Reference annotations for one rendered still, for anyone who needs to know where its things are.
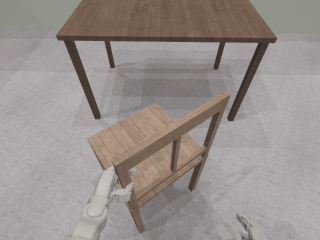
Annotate left robot forearm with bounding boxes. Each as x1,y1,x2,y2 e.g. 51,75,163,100
64,195,110,240

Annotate table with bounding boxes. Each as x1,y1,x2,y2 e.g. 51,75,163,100
56,0,277,121

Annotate chair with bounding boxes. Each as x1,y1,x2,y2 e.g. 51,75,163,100
87,91,231,234

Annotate right robot hand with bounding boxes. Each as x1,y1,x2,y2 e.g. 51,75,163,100
235,213,267,240

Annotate left robot hand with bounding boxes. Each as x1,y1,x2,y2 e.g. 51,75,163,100
93,164,137,204

